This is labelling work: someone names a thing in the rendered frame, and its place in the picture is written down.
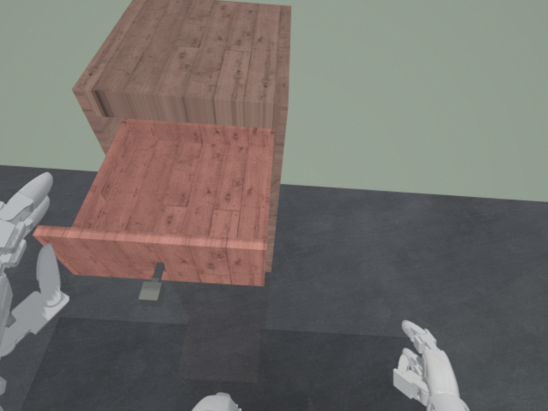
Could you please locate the robot left hand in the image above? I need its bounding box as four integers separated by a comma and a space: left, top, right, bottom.
0, 172, 69, 360

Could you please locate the drawer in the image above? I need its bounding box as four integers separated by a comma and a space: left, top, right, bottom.
33, 118, 274, 287

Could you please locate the cabinet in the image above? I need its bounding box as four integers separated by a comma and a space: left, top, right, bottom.
72, 0, 291, 272

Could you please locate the handle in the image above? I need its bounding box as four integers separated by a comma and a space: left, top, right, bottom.
139, 262, 166, 307

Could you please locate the right robot forearm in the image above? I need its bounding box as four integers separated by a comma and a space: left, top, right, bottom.
426, 393, 469, 411

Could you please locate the robot right hand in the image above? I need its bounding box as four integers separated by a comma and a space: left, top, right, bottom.
393, 320, 460, 406

